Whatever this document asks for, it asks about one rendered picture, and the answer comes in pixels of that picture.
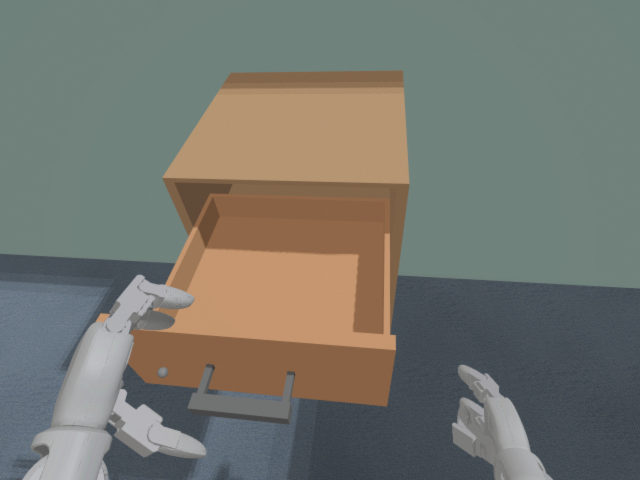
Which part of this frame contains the handle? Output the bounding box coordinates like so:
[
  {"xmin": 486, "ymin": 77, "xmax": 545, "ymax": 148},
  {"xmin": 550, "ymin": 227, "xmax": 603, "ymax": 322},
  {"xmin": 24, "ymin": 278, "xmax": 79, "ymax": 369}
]
[{"xmin": 187, "ymin": 364, "xmax": 295, "ymax": 425}]

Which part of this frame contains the robot right forearm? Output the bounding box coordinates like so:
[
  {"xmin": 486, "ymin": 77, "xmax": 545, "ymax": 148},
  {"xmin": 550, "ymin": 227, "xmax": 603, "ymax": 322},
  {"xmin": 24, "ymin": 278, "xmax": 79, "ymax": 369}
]
[{"xmin": 494, "ymin": 448, "xmax": 553, "ymax": 480}]

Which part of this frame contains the drawer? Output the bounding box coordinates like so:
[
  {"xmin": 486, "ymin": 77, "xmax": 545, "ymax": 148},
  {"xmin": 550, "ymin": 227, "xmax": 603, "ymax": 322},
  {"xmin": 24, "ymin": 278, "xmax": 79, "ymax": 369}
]
[{"xmin": 96, "ymin": 193, "xmax": 396, "ymax": 407}]

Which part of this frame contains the cabinet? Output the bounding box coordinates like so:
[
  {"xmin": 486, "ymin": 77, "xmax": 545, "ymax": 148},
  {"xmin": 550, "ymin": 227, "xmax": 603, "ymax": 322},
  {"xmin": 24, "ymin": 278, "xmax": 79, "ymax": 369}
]
[{"xmin": 162, "ymin": 71, "xmax": 409, "ymax": 332}]

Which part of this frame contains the left robot hand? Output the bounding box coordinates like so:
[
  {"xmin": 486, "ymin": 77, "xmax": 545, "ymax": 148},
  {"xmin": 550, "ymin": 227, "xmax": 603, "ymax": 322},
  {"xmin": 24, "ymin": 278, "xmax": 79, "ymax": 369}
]
[{"xmin": 50, "ymin": 275, "xmax": 207, "ymax": 458}]

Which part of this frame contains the right robot hand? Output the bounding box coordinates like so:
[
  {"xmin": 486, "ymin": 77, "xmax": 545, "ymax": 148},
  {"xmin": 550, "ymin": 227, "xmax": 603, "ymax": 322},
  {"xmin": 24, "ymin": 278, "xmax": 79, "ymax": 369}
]
[{"xmin": 452, "ymin": 365, "xmax": 531, "ymax": 467}]

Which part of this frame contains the robot left forearm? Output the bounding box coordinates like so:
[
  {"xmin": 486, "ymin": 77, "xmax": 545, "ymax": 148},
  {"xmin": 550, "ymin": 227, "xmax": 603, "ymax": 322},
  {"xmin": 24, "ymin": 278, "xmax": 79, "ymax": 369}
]
[{"xmin": 22, "ymin": 426, "xmax": 112, "ymax": 480}]

